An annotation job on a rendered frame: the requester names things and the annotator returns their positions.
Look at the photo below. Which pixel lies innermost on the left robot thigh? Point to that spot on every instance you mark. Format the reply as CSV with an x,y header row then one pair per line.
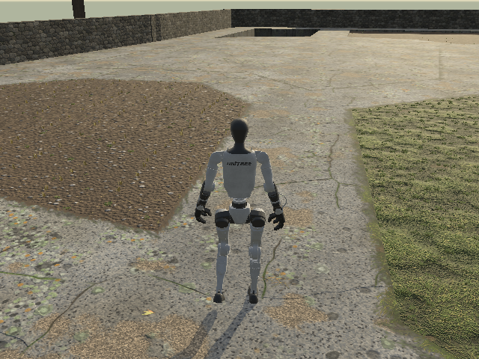
x,y
222,220

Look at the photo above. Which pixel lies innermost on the robot left forearm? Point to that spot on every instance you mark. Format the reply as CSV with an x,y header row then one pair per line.
x,y
203,198

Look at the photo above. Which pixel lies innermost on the robot left hand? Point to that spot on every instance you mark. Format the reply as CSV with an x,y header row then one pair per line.
x,y
204,212

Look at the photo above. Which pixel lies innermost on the right robot upper arm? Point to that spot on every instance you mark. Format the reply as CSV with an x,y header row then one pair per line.
x,y
266,170

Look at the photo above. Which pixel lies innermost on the right robot shin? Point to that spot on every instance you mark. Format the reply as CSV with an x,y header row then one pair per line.
x,y
255,271

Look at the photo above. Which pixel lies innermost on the robot right hand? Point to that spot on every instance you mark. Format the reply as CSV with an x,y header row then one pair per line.
x,y
279,218

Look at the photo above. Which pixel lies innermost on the robot right forearm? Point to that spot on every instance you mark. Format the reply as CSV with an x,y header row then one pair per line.
x,y
275,201

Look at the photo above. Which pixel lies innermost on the left robot upper arm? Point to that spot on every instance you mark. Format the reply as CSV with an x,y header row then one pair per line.
x,y
215,158

